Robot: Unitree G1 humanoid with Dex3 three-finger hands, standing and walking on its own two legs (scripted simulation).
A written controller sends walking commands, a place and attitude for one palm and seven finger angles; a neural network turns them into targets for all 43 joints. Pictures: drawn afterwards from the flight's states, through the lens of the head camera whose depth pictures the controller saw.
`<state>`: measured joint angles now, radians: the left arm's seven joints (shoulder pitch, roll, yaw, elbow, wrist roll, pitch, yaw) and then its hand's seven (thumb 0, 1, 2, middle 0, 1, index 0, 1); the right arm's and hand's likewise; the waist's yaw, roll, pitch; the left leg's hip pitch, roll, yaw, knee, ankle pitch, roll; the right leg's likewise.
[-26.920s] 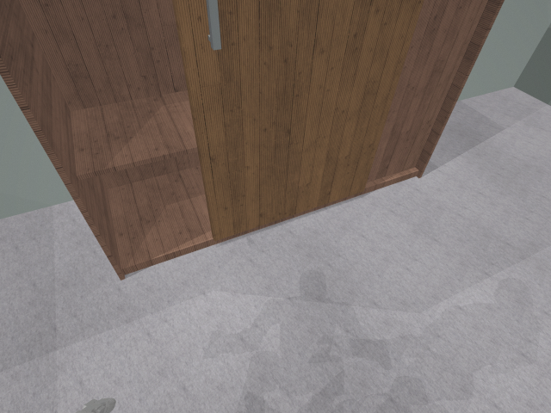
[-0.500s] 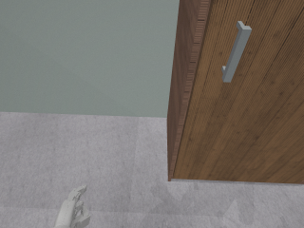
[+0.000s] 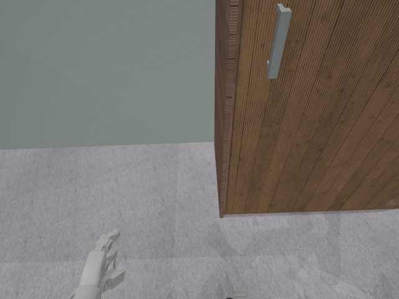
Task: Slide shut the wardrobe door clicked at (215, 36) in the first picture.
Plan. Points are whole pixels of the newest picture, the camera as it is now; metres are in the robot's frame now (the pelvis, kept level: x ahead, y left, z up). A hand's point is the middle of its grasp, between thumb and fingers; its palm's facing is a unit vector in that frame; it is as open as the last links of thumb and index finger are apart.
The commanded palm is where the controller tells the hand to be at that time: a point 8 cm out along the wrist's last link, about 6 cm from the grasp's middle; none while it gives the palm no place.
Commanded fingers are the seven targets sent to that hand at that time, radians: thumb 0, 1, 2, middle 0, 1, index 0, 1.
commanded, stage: stop stepping back and stand still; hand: right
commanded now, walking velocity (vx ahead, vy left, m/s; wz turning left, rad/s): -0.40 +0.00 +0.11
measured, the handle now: (275, 42) +0.63 -0.16 +0.21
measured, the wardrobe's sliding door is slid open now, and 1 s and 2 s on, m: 0.01 0.01 0.01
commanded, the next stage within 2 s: let the arm hang, fingers relaxed in 1.28 s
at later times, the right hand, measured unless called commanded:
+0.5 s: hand out of the picture +0.13 -0.23 +0.17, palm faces +0.29 +0.83 -0.48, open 7.4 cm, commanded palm +0.06 -0.27 +0.19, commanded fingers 0.00 -0.90 -0.90 0.20 0.30 0.20 0.30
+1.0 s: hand out of the picture +0.08 -0.27 +0.19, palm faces +0.42 +0.79 -0.45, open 7.4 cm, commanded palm +0.03 -0.31 +0.19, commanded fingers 0.00 -0.90 -0.90 0.20 0.30 0.20 0.30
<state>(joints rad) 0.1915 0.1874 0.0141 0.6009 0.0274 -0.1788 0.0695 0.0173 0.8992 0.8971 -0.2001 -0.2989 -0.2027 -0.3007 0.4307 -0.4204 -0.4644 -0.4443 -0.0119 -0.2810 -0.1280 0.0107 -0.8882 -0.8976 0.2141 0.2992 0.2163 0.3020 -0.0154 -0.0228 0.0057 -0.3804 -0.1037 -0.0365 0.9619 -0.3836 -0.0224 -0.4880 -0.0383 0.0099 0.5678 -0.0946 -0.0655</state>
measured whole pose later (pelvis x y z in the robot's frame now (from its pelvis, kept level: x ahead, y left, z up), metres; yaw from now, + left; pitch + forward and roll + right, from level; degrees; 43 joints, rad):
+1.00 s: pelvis -0.13 -0.03 +0.00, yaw +5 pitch -2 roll +0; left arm 0.26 0.17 -0.03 0.65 0.02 -0.15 0.05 0.02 0.90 0.90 -0.20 -0.30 -0.20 -0.30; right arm 0.50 -0.40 -0.42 -0.45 0.00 -0.23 -0.15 0.01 -0.89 -0.90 0.21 0.30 0.21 0.30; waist -0.01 -0.01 -0.04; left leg -0.31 0.03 0.07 0.61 -0.28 0.01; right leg -0.32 -0.05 -0.04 0.69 -0.35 0.00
